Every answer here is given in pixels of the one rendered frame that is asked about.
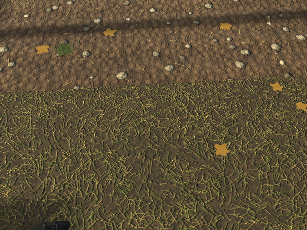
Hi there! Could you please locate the left robot hand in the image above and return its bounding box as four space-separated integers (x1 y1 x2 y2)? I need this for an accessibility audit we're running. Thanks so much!
31 220 70 230

